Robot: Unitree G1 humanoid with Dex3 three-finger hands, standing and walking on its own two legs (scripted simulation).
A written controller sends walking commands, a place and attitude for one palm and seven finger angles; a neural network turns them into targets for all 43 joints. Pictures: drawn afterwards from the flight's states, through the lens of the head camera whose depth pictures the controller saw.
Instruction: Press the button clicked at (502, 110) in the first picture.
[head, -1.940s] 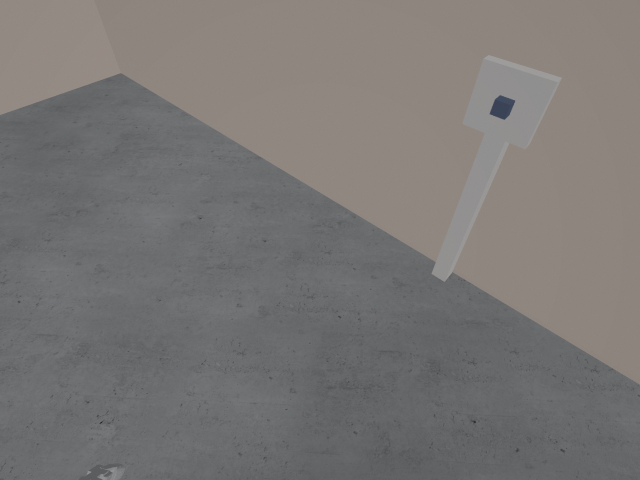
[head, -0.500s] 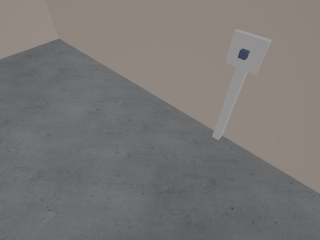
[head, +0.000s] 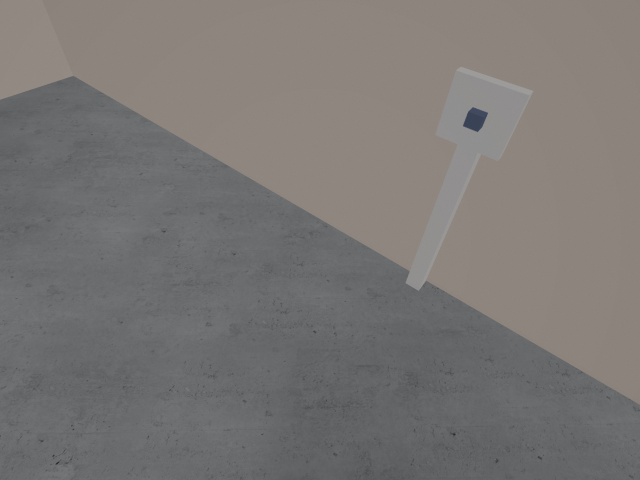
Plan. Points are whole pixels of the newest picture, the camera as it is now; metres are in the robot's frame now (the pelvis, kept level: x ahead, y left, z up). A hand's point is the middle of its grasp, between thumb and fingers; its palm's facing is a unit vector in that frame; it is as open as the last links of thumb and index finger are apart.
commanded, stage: walk to a spot facing it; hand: left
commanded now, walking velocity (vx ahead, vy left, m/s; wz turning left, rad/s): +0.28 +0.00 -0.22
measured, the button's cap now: (475, 119) +0.94 -0.35 +0.00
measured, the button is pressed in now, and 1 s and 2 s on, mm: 0 0 0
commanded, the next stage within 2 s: turn to face it in 0.10 s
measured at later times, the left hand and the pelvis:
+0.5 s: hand (235, 415) +0.25 +0.14 -0.17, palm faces -0.14 -0.97 -0.20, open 7.3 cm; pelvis +0.15 -0.03 +0.00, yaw -9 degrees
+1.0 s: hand (218, 358) +0.34 +0.18 -0.16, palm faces -0.37 -0.91 -0.22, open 7.4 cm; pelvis +0.21 +0.01 +0.01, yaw -26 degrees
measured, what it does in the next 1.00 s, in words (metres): walks ahead, turning right: right foot, then left foot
